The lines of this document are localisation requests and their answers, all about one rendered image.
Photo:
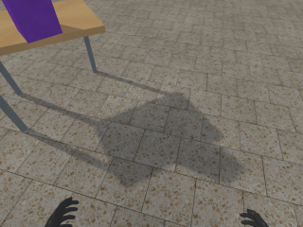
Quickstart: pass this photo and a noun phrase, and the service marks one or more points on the carton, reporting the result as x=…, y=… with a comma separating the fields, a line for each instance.
x=34, y=19

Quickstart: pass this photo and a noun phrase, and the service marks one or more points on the right robot hand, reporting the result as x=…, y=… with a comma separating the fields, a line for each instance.
x=256, y=221

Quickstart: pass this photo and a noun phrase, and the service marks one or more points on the left robot hand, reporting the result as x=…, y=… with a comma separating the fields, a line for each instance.
x=58, y=217

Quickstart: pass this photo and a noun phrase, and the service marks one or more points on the table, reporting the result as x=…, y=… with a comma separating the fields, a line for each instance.
x=76, y=21

